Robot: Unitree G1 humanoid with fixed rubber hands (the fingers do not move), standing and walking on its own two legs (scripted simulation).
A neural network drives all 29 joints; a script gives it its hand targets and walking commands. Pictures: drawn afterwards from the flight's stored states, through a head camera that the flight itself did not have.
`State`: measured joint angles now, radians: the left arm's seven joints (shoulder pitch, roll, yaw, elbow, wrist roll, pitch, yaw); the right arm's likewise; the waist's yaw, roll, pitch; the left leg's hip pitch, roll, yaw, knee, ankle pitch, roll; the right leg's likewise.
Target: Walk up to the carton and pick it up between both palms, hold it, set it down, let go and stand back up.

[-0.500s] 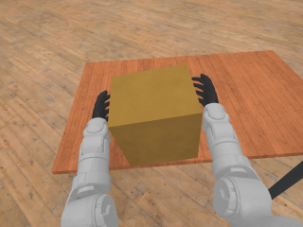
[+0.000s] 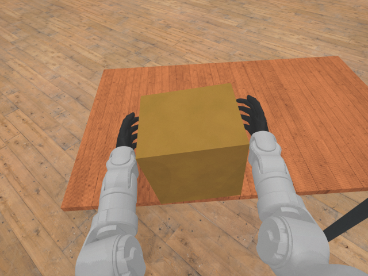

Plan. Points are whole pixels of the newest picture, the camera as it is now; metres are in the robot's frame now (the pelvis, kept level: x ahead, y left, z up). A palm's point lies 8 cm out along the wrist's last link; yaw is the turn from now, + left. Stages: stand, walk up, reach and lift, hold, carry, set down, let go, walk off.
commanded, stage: set down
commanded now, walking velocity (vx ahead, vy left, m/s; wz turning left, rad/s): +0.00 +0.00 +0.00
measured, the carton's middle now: (193, 148) +0.41 -0.04 +0.04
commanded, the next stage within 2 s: none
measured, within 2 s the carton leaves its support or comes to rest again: neither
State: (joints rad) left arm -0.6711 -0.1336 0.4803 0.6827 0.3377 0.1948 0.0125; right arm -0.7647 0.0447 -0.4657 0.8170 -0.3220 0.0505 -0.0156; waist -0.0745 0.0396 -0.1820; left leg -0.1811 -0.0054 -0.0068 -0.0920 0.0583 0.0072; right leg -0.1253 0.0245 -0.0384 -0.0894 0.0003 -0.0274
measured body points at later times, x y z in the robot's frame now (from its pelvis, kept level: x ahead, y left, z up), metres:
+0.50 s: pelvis +0.00 +0.00 +0.00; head +0.03 -0.01 +0.45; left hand +0.41 +0.11 +0.07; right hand +0.41 -0.19 +0.08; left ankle -0.02 +0.12 -0.75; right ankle -0.05 -0.10 -0.75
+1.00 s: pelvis -0.01 +0.00 +0.00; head +0.04 -0.02 +0.45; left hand +0.42 +0.10 +0.06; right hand +0.40 -0.21 +0.06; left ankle -0.02 +0.12 -0.75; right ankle -0.05 -0.10 -0.75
